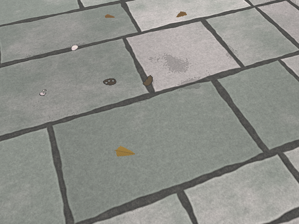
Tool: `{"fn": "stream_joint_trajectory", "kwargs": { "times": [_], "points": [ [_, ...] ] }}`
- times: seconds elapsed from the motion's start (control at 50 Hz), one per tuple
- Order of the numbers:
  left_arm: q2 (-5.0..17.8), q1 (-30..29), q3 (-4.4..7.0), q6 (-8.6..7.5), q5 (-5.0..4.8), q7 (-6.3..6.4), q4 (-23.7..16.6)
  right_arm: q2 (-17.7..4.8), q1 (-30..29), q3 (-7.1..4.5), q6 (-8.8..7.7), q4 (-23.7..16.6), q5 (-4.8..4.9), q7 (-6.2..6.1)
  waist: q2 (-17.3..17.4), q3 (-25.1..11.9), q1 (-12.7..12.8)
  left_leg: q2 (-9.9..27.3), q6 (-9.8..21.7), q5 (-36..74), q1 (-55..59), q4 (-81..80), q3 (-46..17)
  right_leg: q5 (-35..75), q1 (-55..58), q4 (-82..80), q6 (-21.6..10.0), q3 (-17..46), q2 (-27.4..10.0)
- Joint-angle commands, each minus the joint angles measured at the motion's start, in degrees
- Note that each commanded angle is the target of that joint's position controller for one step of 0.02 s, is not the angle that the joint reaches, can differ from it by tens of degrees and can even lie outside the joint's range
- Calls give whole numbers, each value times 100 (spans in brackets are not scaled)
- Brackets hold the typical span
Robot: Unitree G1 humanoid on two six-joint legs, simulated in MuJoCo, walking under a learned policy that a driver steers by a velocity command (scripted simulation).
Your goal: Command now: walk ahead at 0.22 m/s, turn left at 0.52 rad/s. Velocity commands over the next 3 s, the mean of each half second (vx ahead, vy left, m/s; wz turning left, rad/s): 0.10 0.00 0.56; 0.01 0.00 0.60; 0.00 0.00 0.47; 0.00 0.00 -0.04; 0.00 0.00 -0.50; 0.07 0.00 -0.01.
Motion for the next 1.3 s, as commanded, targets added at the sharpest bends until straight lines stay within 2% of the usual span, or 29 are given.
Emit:
{"fn": "stream_joint_trajectory", "kwargs": {
  "times": [0.02,0.04,0.06,0.08,0.1,0.12,0.16,0.2,0.32,0.38,0.48,0.56,0.58,0.6,0.62,0.64,0.68,0.7,0.74,0.84,1.02,1.06,1.08,1.1,1.12,1.16,1.18,1.22,1.3],
  "points": [
    [1025,-123,249,37,-62,33,-437,-1063,1979,-360,-167,242,-79,-173,102,-1238,-973,211,518,1994,2654,-692,-705,3914,-1276,3533,-127,253,-775],
    [320,673,106,76,-117,-29,-654,-1777,1699,-529,-123,121,-10,-220,1285,-1945,-296,2074,1616,5770,4490,0,-3003,-1380,-3405,5718,184,646,249],
    [738,294,157,132,16,-38,-694,-1770,1998,-573,-21,-2,318,-239,354,-2712,-749,2187,1933,5110,4412,-587,-3602,-973,-3589,6013,203,1756,240],
    [683,-112,144,151,-17,-41,-811,-1532,1458,-516,61,-77,328,-301,201,-1916,-581,2024,1791,3805,3630,-955,-3119,-426,-3819,5885,183,1872,-27],
    [694,-399,140,149,26,-35,-846,-1112,1041,-397,124,-135,338,-328,-60,-1136,-431,1702,1500,2993,2751,-1290,-2774,-46,-3820,5373,190,1843,-204],
    [721,-493,160,206,98,-27,-864,-879,813,-329,155,-153,346,-346,-94,-750,-258,1385,1225,2651,2178,-1469,-2484,111,-3663,4947,213,1873,-309],
    [658,-282,161,433,178,-22,-833,-767,689,-287,157,-189,283,-338,9,-741,-72,1036,980,2332,1482,-1635,-2153,314,-3085,4466,266,1841,-278],
    [548,-246,139,532,143,-24,-860,-976,697,-349,105,-211,211,-299,16,-902,-22,874,893,2196,1334,-1643,-2080,457,-2962,4150,296,1828,-199],
    [689,-1007,185,650,124,16,-1151,-1117,889,-423,234,-286,200,-325,387,-808,-330,707,651,-530,1511,-1935,-2740,750,-3478,3209,396,2029,-144],
    [715,-1273,183,646,83,34,-1260,-1139,998,-449,294,-305,178,-336,466,-689,-452,719,622,-1218,1683,-1977,-3145,665,-3550,2753,385,2122,-52],
    [724,-1316,144,550,-18,72,-1359,-1175,977,-484,339,-350,124,-306,568,-689,-473,677,600,-618,1762,-1730,-3551,301,-2990,1951,207,2147,261],
    [743,-753,120,437,-108,123,-1303,-1170,707,-491,394,-392,174,-260,611,-727,-180,486,337,-46,1508,-1499,-3810,446,-1816,419,-28,2084,514],
    [801,-485,136,397,-78,157,-1246,-1128,592,-477,401,-419,241,-272,508,-697,-3,261,77,-507,1158,-1353,-3691,924,-1196,-503,-93,2111,410],
    [1215,-584,225,375,7,209,-1294,-827,759,-400,386,-459,299,-296,-260,-670,-173,-256,-297,-1815,602,-697,-3159,667,-736,-1258,-306,2969,-501],
    [1746,-1000,315,410,83,210,-1539,-644,917,-366,347,-568,359,-331,-1368,-619,-330,-1224,-586,-2632,-345,664,-1711,848,-560,-1596,-908,4606,-2012],
    [1613,-1140,308,449,143,165,-1546,-1179,815,-490,336,-472,96,-355,-924,-424,-290,-862,-672,-2800,-311,1897,-1384,1899,-1328,-1356,-1366,4442,-2242],
    [975,-1488,135,433,63,98,-1623,-1166,1009,-525,387,-304,80,-286,-510,-315,-561,-657,-724,-2223,7,2868,-1380,2922,-1594,-1033,-1152,3274,-1512],
    [934,-1593,117,435,58,91,-1678,-1120,1135,-515,451,-246,90,-233,-722,-385,-612,-657,-764,-1995,-64,3206,-1309,3124,-1405,-929,-989,2833,-1209],
    [930,-1408,114,443,79,89,-1704,-1074,1119,-477,526,-231,147,-139,-892,-440,-462,-603,-905,-1935,-283,3447,-1116,3871,-1036,-742,-975,2396,-1056],
    [1145,-673,231,436,79,72,-1506,-911,501,-357,596,-469,203,-72,-982,-506,-27,-353,-1087,-2037,-534,2582,-902,4380,-95,-522,-1136,2256,-1333],
    [1449,-841,370,473,81,-112,-1428,-818,335,-231,562,-733,295,-40,-1233,-638,-78,-209,-642,-2049,1178,292,-235,4063,-753,-22,-959,1716,-1599],
    [1428,-832,378,517,8,-120,-1363,-864,653,-235,453,-650,184,-117,-745,-715,-367,-248,-459,-837,2139,-1188,-401,3129,-1358,757,-466,1328,-1437],
    [1176,-614,323,555,45,-143,-1414,-1376,828,-342,355,-655,81,-184,571,-774,-380,803,-226,-325,2913,-1889,-2003,1425,-2438,2113,-51,847,-965],
    [757,-886,183,619,87,-98,-1857,-2220,975,-532,321,-747,185,-196,1629,-609,-367,2265,718,2214,2902,-1677,-3877,-1204,-3782,2950,261,925,81],
    [1020,-1199,215,693,99,-21,-1825,-1981,1401,-550,325,-625,250,-208,861,-826,-756,2188,1177,2255,2871,-1519,-3553,-1184,-3715,3688,258,1685,-76],
    [1106,-1123,264,688,-24,-64,-1661,-1359,615,-339,377,-673,247,-273,524,-239,-283,1333,794,1352,2324,-1630,-2611,-157,-3681,3636,220,1909,-241],
    [1194,-1070,300,669,35,-85,-1625,-1253,363,-299,383,-727,273,-314,659,-227,-185,1047,606,1290,2317,-1640,-2425,160,-3628,3525,234,1888,-233],
    [1198,-832,308,686,112,-140,-1502,-1215,413,-278,371,-736,278,-318,593,-523,-152,847,573,1730,2387,-1555,-2273,445,-3413,3665,301,1821,-98],
    [1044,-902,264,751,51,-144,-1499,-1256,688,-287,312,-639,247,-301,515,-558,-258,863,617,1378,2511,-1610,-2412,525,-3449,3206,350,1810,-57]
  ]
}}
